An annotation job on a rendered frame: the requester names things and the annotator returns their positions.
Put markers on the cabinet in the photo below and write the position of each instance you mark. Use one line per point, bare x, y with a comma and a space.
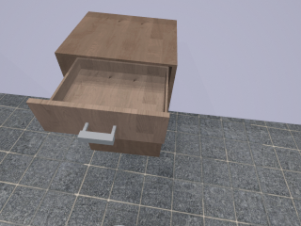
129, 39

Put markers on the handle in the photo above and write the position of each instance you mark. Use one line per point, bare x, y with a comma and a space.
96, 137

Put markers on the drawer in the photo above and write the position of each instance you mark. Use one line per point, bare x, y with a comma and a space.
104, 93

